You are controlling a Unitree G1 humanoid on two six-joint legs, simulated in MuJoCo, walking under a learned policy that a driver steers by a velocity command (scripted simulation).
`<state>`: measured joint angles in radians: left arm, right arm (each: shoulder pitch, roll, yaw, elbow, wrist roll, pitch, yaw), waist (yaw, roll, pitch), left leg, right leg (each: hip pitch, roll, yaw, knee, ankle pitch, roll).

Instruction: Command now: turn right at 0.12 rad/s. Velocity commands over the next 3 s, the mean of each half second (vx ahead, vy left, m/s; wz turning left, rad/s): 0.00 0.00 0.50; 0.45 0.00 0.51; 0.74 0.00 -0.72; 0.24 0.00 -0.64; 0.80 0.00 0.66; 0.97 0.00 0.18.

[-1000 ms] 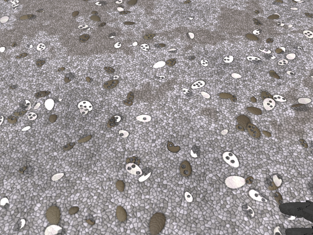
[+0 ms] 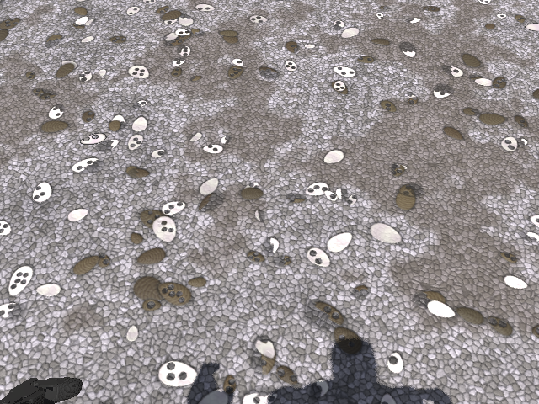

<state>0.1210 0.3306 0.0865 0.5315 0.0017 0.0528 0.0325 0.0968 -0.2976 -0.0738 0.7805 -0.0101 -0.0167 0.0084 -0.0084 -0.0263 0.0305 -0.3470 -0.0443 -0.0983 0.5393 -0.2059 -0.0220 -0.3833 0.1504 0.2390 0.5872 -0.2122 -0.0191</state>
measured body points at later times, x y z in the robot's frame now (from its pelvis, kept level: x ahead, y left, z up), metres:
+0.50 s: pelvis +0.01 +0.02 +0.01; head +0.05 +0.04 +0.46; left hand +0.07 +0.33 -0.08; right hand +0.27 -0.21 -0.07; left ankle -0.03 +0.13 -0.67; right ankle +0.05 -0.10 -0.73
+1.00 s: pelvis +0.13 +0.16 +0.01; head +0.13 +0.18 +0.46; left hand +0.12 +0.47 -0.10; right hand +0.31 -0.07 -0.10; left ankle -0.04 +0.14 -0.73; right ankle +0.35 +0.14 -0.67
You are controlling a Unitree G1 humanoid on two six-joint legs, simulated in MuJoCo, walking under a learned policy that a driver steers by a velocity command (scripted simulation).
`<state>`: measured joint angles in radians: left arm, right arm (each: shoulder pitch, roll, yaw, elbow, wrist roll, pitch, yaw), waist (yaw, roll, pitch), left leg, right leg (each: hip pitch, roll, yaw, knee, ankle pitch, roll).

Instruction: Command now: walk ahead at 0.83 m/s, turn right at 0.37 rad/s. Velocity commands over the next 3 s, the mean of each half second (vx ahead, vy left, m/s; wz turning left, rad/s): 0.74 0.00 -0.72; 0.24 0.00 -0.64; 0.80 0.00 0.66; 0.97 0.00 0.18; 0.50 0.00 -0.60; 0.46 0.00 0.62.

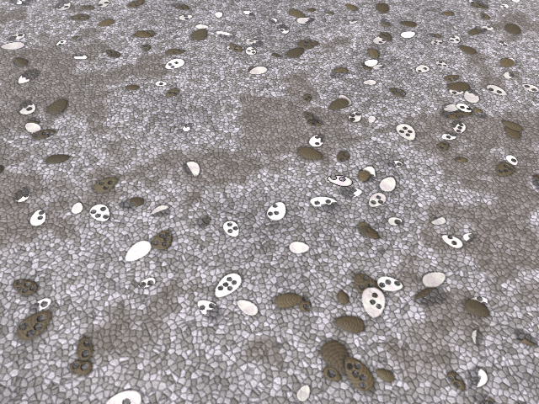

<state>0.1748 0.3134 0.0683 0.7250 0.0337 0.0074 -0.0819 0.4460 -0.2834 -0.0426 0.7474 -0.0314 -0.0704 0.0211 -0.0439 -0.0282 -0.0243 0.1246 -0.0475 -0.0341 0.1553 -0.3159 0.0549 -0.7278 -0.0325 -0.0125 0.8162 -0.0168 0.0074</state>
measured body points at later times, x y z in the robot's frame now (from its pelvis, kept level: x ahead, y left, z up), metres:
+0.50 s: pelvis +0.42 -0.07 -0.01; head +0.46 -0.10 +0.44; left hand +0.53 +0.20 -0.12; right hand +0.58 -0.38 -0.06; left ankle +0.69 -0.03 -0.70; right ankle +0.26 -0.09 -0.74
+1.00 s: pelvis +0.59 -0.13 +0.00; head +0.59 -0.15 +0.45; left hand +0.91 -0.09 -0.07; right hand +0.44 -0.40 -0.12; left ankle +0.70 -0.07 -0.74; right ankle +0.51 -0.21 -0.74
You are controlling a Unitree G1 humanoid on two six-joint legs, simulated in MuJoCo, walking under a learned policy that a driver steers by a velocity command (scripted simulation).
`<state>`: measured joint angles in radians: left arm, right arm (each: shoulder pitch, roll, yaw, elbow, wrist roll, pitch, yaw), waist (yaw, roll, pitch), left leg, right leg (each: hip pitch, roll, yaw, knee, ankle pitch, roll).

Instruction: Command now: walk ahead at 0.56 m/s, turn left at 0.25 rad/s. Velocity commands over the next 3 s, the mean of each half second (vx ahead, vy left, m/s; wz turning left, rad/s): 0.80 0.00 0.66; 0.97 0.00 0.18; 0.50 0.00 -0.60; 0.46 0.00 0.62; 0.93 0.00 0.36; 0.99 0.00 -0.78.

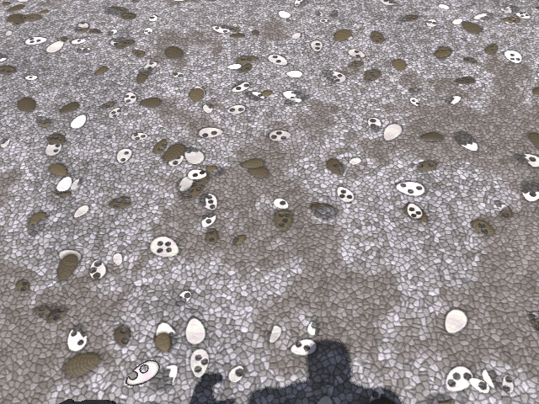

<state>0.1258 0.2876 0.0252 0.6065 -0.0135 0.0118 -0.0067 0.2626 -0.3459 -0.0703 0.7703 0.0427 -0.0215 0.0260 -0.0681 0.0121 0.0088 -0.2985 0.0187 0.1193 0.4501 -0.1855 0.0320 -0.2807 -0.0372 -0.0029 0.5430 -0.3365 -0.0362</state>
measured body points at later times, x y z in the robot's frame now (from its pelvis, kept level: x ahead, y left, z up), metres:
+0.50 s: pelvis +0.26 +0.10 -0.05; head +0.29 +0.12 +0.40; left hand +0.15 +0.36 -0.18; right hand +0.54 -0.08 -0.14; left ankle +0.34 +0.19 -0.74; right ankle +0.04 -0.13 -0.66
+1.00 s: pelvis +0.68 +0.31 -0.03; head +0.70 +0.32 +0.42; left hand +0.66 +0.61 -0.14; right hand +0.85 +0.07 -0.16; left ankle +0.40 +0.25 -0.61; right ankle +0.81 +0.32 -0.74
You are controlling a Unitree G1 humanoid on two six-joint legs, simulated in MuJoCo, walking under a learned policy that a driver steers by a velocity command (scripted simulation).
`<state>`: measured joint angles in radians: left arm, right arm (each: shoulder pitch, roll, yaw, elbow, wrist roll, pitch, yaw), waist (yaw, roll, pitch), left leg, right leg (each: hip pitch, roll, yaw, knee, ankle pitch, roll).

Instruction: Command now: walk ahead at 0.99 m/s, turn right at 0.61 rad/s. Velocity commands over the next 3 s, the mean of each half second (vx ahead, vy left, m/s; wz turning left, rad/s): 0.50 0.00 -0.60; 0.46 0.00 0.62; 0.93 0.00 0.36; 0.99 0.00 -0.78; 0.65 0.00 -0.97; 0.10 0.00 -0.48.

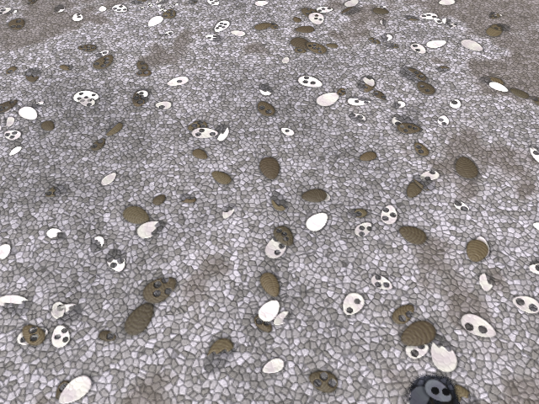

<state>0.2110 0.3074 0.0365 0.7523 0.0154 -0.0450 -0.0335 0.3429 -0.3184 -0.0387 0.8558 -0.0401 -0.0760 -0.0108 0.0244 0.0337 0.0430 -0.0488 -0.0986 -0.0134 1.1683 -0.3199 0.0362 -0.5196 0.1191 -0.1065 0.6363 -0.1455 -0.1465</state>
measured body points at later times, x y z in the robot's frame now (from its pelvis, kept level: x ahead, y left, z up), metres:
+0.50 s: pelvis +0.38 +0.02 +0.02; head +0.43 -0.01 +0.47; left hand +0.58 +0.26 -0.08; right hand +0.47 -0.27 -0.08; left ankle +0.54 +0.09 -0.70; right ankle +0.26 -0.08 -0.58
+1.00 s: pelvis +0.48 +0.01 +0.04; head +0.47 -0.01 +0.49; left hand +0.55 +0.30 -0.05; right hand +0.63 -0.28 -0.05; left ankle +0.55 +0.16 -0.60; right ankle +0.41 -0.12 -0.70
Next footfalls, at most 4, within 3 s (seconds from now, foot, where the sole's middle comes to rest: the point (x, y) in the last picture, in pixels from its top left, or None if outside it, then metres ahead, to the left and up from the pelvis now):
0.34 left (262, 355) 0.58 0.07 -0.74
0.72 right None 0.45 -0.12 -0.74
1.22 left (206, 305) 0.71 0.22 -0.74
1.68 right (211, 178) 1.17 0.25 -0.74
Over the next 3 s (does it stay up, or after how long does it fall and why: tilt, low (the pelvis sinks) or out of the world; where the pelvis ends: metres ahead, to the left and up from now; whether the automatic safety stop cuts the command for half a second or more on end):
stays up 1.80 0.20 0.03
